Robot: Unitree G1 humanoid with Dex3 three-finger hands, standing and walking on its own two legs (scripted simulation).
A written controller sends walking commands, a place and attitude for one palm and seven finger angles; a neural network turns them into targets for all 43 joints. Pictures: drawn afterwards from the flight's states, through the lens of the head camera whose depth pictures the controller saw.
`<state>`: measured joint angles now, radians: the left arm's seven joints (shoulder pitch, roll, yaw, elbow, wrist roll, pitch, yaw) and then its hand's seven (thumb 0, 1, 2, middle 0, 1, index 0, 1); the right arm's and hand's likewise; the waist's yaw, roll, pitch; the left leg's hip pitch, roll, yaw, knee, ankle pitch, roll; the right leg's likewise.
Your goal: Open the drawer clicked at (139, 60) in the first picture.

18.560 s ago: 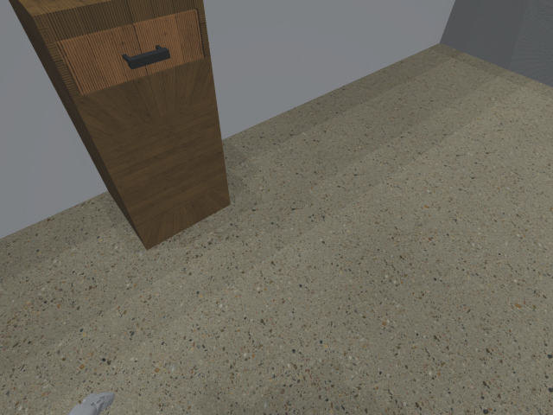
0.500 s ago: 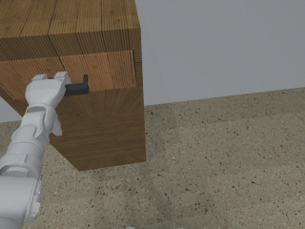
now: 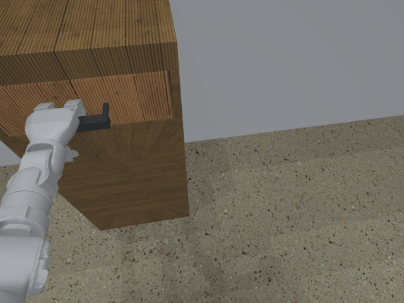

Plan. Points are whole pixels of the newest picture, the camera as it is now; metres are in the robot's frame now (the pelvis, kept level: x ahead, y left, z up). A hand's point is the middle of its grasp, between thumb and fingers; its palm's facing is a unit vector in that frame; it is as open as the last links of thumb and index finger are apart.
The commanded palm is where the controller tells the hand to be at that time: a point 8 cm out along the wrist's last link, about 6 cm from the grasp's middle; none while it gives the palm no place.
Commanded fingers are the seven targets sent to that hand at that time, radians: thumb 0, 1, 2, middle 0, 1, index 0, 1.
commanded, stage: close the thumb around the handle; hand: left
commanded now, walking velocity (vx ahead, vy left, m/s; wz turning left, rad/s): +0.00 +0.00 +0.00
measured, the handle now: (81, 116) +0.48 +0.26 +0.07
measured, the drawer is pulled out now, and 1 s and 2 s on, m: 0.00 0.03 0.14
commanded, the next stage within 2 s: pull the drawer open in 0.30 s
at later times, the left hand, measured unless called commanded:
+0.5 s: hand (66, 142) +0.43 +0.29 +0.04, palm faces -0.02 -0.03 -1.00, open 5.5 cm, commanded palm +0.40 +0.29 +0.10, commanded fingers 0.00 0.90 0.90 -0.40 -1.35 -0.40 -1.35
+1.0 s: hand (65, 154) +0.40 +0.29 +0.04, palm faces +0.01 -0.05 -1.00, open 5.5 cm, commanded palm +0.38 +0.28 +0.10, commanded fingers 0.00 0.90 0.90 -0.40 -1.35 -0.40 -1.35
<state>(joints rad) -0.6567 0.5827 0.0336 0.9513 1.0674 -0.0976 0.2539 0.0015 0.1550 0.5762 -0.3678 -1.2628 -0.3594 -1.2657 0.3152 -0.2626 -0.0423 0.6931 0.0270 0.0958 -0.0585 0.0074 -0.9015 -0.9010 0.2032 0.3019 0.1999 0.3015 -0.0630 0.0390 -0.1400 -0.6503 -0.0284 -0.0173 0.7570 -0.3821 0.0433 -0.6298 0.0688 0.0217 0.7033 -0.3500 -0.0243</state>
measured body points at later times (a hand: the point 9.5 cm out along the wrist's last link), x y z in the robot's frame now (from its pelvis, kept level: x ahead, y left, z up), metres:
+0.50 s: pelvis +0.00 +0.01 +0.00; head +0.07 +0.01 +0.44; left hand +0.43 +0.29 +0.10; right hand +0.06 -0.26 -0.13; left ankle -0.02 +0.09 -0.71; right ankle -0.01 -0.11 -0.71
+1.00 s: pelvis +0.02 +0.02 +0.01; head +0.07 +0.02 +0.45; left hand +0.40 +0.29 +0.09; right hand +0.12 -0.25 -0.11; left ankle -0.02 +0.09 -0.71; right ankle -0.01 -0.11 -0.71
